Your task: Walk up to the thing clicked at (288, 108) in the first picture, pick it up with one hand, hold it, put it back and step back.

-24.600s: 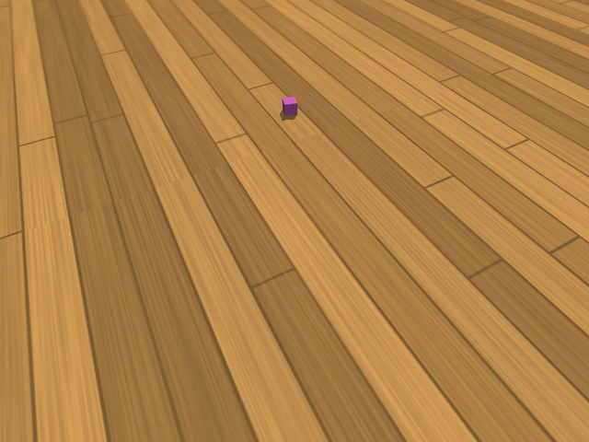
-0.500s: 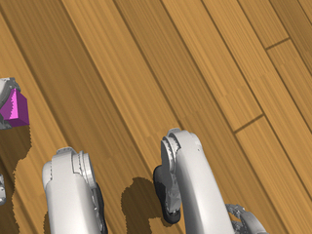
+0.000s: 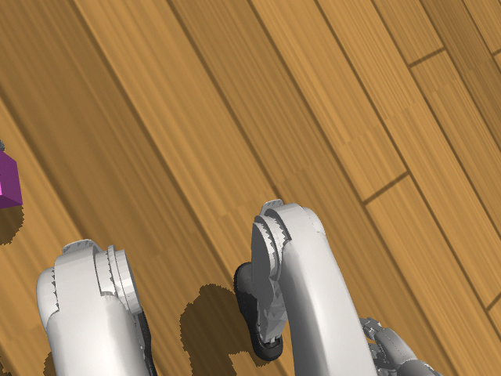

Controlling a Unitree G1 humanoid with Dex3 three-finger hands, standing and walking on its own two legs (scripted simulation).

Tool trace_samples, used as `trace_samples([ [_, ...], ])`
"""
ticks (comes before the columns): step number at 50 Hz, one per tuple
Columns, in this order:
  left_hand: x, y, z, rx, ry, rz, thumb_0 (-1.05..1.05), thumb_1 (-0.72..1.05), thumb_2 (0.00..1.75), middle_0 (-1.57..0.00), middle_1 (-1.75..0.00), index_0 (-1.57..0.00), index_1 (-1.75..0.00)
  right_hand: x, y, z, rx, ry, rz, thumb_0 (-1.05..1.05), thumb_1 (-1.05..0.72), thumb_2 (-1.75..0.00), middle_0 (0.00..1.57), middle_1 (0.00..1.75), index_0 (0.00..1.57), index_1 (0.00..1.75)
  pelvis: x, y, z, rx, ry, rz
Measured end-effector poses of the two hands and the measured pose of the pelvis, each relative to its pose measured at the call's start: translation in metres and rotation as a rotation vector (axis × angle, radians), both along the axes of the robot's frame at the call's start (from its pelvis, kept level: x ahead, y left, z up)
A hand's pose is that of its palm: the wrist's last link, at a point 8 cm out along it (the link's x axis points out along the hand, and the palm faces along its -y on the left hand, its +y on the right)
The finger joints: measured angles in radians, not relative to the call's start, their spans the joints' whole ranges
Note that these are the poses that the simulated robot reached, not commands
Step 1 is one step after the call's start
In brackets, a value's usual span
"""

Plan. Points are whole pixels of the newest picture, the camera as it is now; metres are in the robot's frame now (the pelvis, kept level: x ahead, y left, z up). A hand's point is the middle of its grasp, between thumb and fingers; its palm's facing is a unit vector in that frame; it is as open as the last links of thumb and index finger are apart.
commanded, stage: rest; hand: left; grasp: from above
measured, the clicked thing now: out of the picture +0.43 +0.34 -0.23
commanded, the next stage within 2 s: open in 0.60 s
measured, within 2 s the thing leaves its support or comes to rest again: rests again in 0.34 s
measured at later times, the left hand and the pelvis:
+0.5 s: hand out of the picture +0.43 +0.34 -0.23, palm faces -0.45 -0.12 -0.89, open 10.5 cm; pelvis +0.00 +0.00 -0.02, yaw -2 degrees
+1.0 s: hand out of the picture +0.43 +0.34 -0.23, palm faces -0.47 -0.11 -0.88, open 11.3 cm; pelvis +0.00 +0.00 -0.02, yaw -3 degrees
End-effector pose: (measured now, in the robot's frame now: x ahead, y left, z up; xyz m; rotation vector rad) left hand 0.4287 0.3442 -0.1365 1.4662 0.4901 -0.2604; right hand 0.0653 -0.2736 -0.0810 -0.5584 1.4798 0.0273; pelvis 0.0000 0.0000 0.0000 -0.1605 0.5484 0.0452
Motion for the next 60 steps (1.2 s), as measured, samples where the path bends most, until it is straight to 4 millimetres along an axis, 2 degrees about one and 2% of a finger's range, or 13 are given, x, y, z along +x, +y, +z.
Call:
trace_samples([
  [8, 0.005, 0.001, -0.014, -0.002, -0.003, 0.024, -0.01, -0.09, 0.53, -0.66, -0.58, -0.71, -0.53, 0.002, 0.001, -0.003, -0.004, -0.007, 0.035, 0.00, -0.90, -0.89, 0.20, 0.30, 0.21, 0.30, 0.001, 0.000, -0.008, -0.009, -0.021, -0.012],
  [19, 0.006, -0.001, -0.032, -0.006, 0.004, 0.020, -0.01, -0.08, 0.52, -0.66, -0.58, -0.70, -0.53, -0.006, 0.000, -0.001, -0.018, 0.009, 0.067, 0.00, -0.90, -0.89, 0.20, 0.30, 0.21, 0.30, 0.001, 0.001, -0.016, -0.019, -0.050, -0.022],
  [39, 0.008, 0.000, -0.033, -0.001, 0.006, 0.027, -0.01, -0.09, 0.54, -0.66, -0.59, -0.70, -0.53, -0.012, 0.011, 0.002, 0.009, -0.004, 0.125, 0.00, -0.90, -0.90, 0.20, 0.30, 0.21, 0.30, -0.002, 0.003, -0.018, -0.037, -0.079, -0.035],
  [49, 0.005, -0.001, -0.036, 0.001, 0.014, 0.019, 0.00, -0.15, 0.76, -0.52, -0.67, -0.53, -0.67, -0.012, 0.016, 0.004, 0.026, -0.015, 0.154, 0.00, -0.89, -0.89, 0.20, 0.30, 0.21, 0.30, -0.004, 0.003, -0.018, -0.041, -0.092, -0.037],
  [60, 0.013, -0.001, -0.040, 0.004, -0.021, 0.014, 0.00, -0.39, 0.95, -0.29, -0.77, -0.25, -0.80, -0.008, 0.015, 0.011, 0.017, -0.010, 0.162, 0.00, -0.89, -0.90, 0.20, 0.30, 0.21, 0.30, -0.002, 0.006, -0.017, -0.054, -0.082, -0.038],
])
